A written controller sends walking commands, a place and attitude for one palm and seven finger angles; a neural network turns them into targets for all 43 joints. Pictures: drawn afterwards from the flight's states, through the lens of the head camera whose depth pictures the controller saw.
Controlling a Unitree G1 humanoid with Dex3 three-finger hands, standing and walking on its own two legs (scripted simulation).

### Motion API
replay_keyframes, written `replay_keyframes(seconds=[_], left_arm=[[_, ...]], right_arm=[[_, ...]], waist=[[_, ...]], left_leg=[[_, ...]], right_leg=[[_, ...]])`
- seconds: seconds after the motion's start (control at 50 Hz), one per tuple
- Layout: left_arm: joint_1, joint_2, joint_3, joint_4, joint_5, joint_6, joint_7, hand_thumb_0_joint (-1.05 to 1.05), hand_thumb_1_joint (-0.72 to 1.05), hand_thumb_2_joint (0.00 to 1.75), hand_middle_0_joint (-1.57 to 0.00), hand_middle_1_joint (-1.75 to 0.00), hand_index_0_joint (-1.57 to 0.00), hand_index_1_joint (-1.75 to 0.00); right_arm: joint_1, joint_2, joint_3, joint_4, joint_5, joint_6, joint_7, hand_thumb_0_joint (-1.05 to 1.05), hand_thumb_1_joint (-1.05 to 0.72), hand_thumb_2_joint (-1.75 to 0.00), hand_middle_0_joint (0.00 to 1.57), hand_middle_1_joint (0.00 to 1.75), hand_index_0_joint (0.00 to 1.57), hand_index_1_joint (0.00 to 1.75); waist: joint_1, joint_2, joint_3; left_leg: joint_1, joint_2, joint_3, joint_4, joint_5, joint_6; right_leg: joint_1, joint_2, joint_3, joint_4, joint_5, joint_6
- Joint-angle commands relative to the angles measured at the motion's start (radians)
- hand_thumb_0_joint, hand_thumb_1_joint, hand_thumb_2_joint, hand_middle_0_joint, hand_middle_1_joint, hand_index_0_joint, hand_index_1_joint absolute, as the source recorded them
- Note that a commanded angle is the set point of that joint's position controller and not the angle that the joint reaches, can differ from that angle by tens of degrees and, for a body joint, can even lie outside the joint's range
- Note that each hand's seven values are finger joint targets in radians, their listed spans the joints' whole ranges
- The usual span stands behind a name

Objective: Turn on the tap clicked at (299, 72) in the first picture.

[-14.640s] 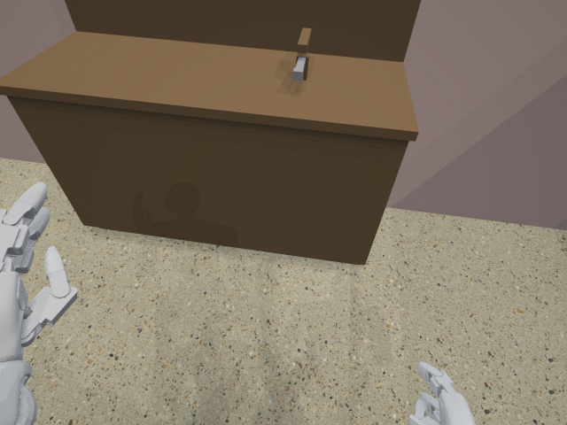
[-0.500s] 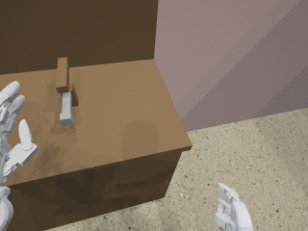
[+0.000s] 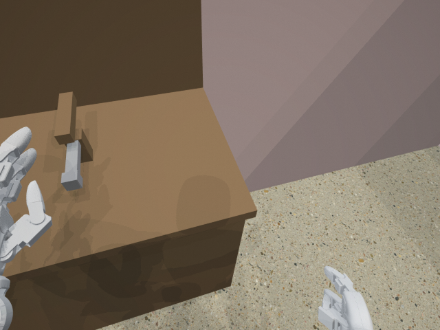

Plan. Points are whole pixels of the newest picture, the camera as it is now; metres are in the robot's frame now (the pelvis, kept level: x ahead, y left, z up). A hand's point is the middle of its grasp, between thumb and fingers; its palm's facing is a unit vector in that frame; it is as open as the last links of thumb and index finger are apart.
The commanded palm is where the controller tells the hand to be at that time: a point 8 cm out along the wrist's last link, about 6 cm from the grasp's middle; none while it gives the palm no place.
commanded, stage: shuffle to correct the standing spot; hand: left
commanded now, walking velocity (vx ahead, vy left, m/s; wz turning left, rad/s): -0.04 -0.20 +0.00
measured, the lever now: (72, 180) +0.35 +0.32 +0.04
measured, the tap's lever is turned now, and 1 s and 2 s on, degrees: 0 0 0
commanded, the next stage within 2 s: come to a stop and stand still in 0.16 s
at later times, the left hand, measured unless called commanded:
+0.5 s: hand (31, 206) +0.23 +0.27 +0.17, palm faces +0.37 -0.86 -0.34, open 7.4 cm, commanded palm +0.16 +0.29 +0.18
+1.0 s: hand (5, 205) +0.23 +0.31 +0.16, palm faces +0.38 -0.87 -0.31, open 7.4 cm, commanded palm +0.17 +0.34 +0.18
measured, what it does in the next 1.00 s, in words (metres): shifts its weight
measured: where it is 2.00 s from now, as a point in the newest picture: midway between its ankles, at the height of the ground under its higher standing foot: outside the picture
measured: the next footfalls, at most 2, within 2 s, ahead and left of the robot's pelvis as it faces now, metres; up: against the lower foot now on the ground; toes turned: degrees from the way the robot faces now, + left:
none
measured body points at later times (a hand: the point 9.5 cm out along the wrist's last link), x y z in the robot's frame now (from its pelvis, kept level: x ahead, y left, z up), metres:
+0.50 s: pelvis -0.01 +0.02 +0.00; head +0.01 +0.03 +0.45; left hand +0.20 +0.31 +0.19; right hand +0.15 -0.23 -0.07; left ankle +0.03 +0.15 -0.73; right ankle +0.02 -0.10 -0.73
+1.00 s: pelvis +0.00 +0.06 +0.00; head +0.01 +0.09 +0.45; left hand +0.20 +0.35 +0.18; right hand +0.18 -0.15 -0.06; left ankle +0.03 +0.15 -0.73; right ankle +0.02 -0.10 -0.73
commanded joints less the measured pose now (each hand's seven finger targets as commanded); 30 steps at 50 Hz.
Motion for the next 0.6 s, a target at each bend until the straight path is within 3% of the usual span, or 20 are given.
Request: replay_keyframes(seconds=[0.0,0.04,0.08,0.14,0.16,0.24,0.26,0.28,0.3,0.32,0.34,0.36,0.4,0.44,0.48,0.52,0.54,0.58], left_arm=[[-0.036,0.16,0.116,-0.194,0.003,-0.05,0.015,0.0,0.9,0.9,-0.2,-0.3,-0.2,-0.3],[-0.039,0.172,0.126,-0.206,0.003,-0.042,0.018,0.0,0.9,0.9,-0.2,-0.3,-0.2,-0.3],[-0.048,0.149,0.104,-0.209,0.005,-0.043,0.016,0.0,0.9,0.9,-0.2,-0.3,-0.2,-0.3],[-0.046,0.175,0.128,-0.212,0.011,-0.038,0.023,0.0,0.9,0.9,-0.2,-0.3,-0.2,-0.3],[-0.047,0.152,0.11,-0.209,0.011,-0.039,0.022,0.0,0.9,0.9,-0.2,-0.3,-0.2,-0.3],[-0.041,0.166,0.125,-0.223,0.016,-0.034,0.025,0.0,0.9,0.9,-0.2,-0.3,-0.2,-0.3],[-0.043,0.141,0.105,-0.216,0.019,-0.037,0.024,0.0,0.9,0.9,-0.2,-0.3,-0.2,-0.3],[-0.988,0.94,0.724,-0.306,0.204,-0.145,-0.004,0.0,0.9,0.9,-0.2,-0.3,-0.2,-0.3],[-0.517,0.325,0.308,0.181,0.106,-0.094,-0.053,0.0,0.9,0.9,-0.2,-0.3,-0.2,-0.3],[-0.308,0.237,0.214,0.216,0.095,-0.091,-0.072,0.0,0.9,0.9,-0.2,-0.3,-0.2,-0.3],[-0.221,0.052,0.055,0.165,0.063,-0.095,-0.077,0.0,0.9,0.9,-0.2,-0.3,-0.2,-0.3],[-0.24,0.092,0.056,-0.006,0.07,-0.112,-0.067,0.0,0.9,0.9,-0.2,-0.3,-0.2,-0.3],[-0.155,0.095,0.049,-0.106,0.072,-0.125,-0.041,0.0,0.9,0.9,-0.2,-0.3,-0.2,-0.3],[-0.087,0.116,0.086,-0.125,0.072,-0.126,-0.009,0.0,0.9,0.9,-0.2,-0.3,-0.2,-0.3],[-0.105,0.159,0.142,-0.135,0.08,-0.137,0.008,0.0,0.9,0.9,-0.2,-0.3,-0.2,-0.3],[-0.117,0.186,0.189,-0.124,0.08,-0.148,0.018,0.0,0.9,0.9,-0.2,-0.3,-0.2,-0.3],[-0.141,0.219,0.219,-0.142,0.082,-0.151,0.027,0.0,0.9,0.9,-0.2,-0.3,-0.2,-0.3],[-0.177,0.16,0.174,-0.128,0.087,-0.163,0.026,0.0,0.9,0.9,-0.2,-0.3,-0.2,-0.3]], right_arm=[[-0.084,-0.115,-0.046,-0.158,0.002,-0.044,-0.012,0.0,-0.9,-0.9,0.2,0.3,0.2,0.3],[-0.098,-0.114,-0.042,-0.164,0.005,-0.043,-0.014,0.0,-0.9,-0.9,0.2,0.3,0.2,0.3],[-0.092,-0.117,-0.041,-0.163,0.0,-0.04,-0.014,0.0,-0.9,-0.9,0.2,0.3,0.2,0.3],[-0.104,-0.115,-0.035,-0.167,0.0,-0.037,-0.016,0.0,-0.9,-0.9,0.2,0.3,0.2,0.3],[-0.095,-0.113,-0.034,-0.163,-0.003,-0.036,-0.017,0.0,-0.9,-0.9,0.2,0.3,0.2,0.3],[-0.104,-0.118,-0.033,-0.173,-0.003,-0.034,-0.016,0.0,-0.9,-0.9,0.2,0.3,0.2,0.3],[-0.099,-0.118,-0.031,-0.17,-0.004,-0.034,-0.016,0.0,-0.9,-0.9,0.2,0.3,0.2,0.3],[0.125,-0.164,-0.077,-0.055,-0.078,-0.104,-0.037,0.0,-0.9,-0.9,0.2,0.3,0.2,0.3],[0.027,-0.082,-0.055,-0.071,-0.049,-0.107,-0.036,0.0,-0.9,-0.9,0.2,0.3,0.2,0.3],[0.033,-0.147,-0.073,-0.147,-0.04,-0.128,-0.029,0.0,-0.9,-0.9,0.2,0.3,0.2,0.3],[0.012,-0.13,-0.066,-0.151,-0.024,-0.126,-0.007,0.0,-0.9,-0.9,0.2,0.3,0.2,0.3],[0.024,-0.154,-0.064,-0.162,-0.03,-0.118,0.009,0.0,-0.9,-0.9,0.2,0.3,0.2,0.3],[-0.028,-0.134,-0.05,-0.177,-0.026,-0.123,0.023,0.0,-0.9,-0.9,0.2,0.3,0.2,0.3],[-0.055,-0.121,-0.033,-0.169,-0.021,-0.121,0.026,0.0,-0.9,-0.9,0.2,0.3,0.2,0.3],[-0.052,-0.125,-0.032,-0.175,-0.031,-0.119,0.011,0.0,-0.9,-0.9,0.2,0.3,0.2,0.3],[-0.051,-0.121,-0.029,-0.173,-0.037,-0.114,-0.006,0.0,-0.9,-0.9,0.2,0.3,0.2,0.3],[-0.064,-0.124,-0.025,-0.166,-0.037,-0.107,-0.016,0.0,-0.9,-0.9,0.2,0.3,0.2,0.3],[-0.057,-0.122,-0.023,-0.169,-0.038,-0.11,-0.023,0.0,-0.9,-0.9,0.2,0.3,0.2,0.3]], waist=[[0.0,0.026,-0.153],[-0.001,0.011,-0.157],[-0.005,0.04,-0.149],[-0.001,0.031,-0.141],[-0.005,0.028,-0.151],[-0.002,0.061,-0.157],[-0.005,0.065,-0.16],[0.037,-0.167,-0.079],[0.005,-0.206,-0.209],[0.049,-0.086,-0.157],[0.018,0.086,-0.188],[0.013,0.146,-0.231],[0.031,0.113,-0.205],[0.027,0.054,-0.176],[0.022,-0.047,-0.132],[0.012,-0.065,-0.098],[0.006,-0.01,-0.077],[0.003,0.072,-0.076]], left_leg=[[0.077,0.074,-0.027,-0.047,0.085,0.066],[0.09,0.07,-0.025,-0.048,0.094,0.064],[0.084,0.072,-0.025,-0.053,0.069,0.066],[0.078,0.077,-0.034,-0.072,0.044,0.068],[0.078,0.08,-0.031,-0.073,0.043,0.071],[0.082,0.085,-0.034,-0.08,0.072,0.07],[0.078,0.082,-0.035,-0.084,0.056,0.071],[-0.072,0.06,0.082,0.027,0.144,0.067],[0.021,-0.055,0.089,0.034,0.115,0.064],[0.043,-0.034,0.101,0.052,0.115,0.043],[0.101,-0.012,0.105,0.005,0.152,0.045],[0.11,0.008,0.084,-0.049,0.175,0.052],[0.086,0.032,0.051,-0.064,0.165,0.071],[0.055,0.028,0.04,-0.089,0.048,0.069],[0.014,0.002,0.035,-0.087,-0.067,0.064],[0.024,-0.009,0.028,-0.089,-0.114,0.063],[0.032,0.0,0.02,-0.113,-0.121,0.064],[-0.012,0.021,-0.012,-0.175,-0.173,0.077]], right_leg=[[0.022,-0.154,0.101,-0.124,0.125,0.01],[0.02,-0.156,0.106,-0.125,0.128,0.009],[0.013,-0.152,0.107,-0.13,0.112,0.01],[0.018,-0.144,0.105,-0.136,0.082,0.011],[0.026,-0.14,0.099,-0.136,0.086,0.013],[0.044,-0.135,0.099,-0.127,0.11,0.015],[0.05,-0.132,0.096,-0.135,0.102,0.017],[0.074,-0.099,0.139,-0.207,0.163,0.043],[0.086,-0.151,0.175,-0.159,0.26,-0.039],[0.065,-0.154,0.26,-0.153,0.347,-0.01],[0.08,-0.162,0.215,-0.088,0.388,-0.018],[0.115,-0.139,0.164,-0.057,0.292,0.007],[0.105,-0.106,0.128,-0.057,0.161,0.04],[0.092,-0.096,0.119,-0.091,0.048,0.026],[0.05,-0.1,0.143,-0.156,-0.092,0.017],[-0.011,-0.107,0.161,-0.204,-0.203,0.007],[-0.033,-0.097,0.151,-0.202,-0.212,0.008],[0.019,-0.072,0.127,-0.158,-0.181,0.014]])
